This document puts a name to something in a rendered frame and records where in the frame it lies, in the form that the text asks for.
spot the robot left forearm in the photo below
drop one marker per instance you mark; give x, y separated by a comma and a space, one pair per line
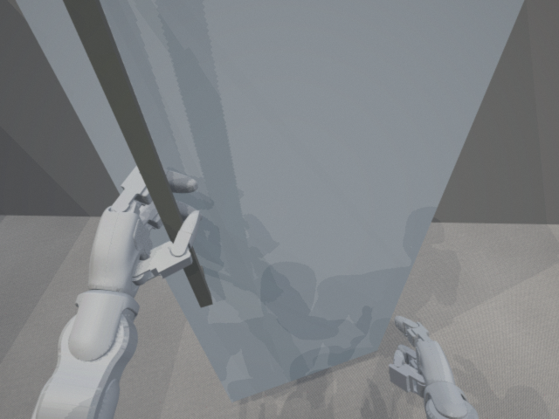
94, 347

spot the fridge door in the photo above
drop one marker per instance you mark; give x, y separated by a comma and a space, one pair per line
321, 135

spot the robot right hand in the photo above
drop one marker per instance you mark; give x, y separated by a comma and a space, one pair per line
425, 366

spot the robot left hand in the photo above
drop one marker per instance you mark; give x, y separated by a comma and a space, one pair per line
123, 235

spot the handle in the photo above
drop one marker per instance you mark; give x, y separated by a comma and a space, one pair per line
94, 32

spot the robot right forearm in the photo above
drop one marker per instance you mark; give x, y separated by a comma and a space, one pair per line
443, 400

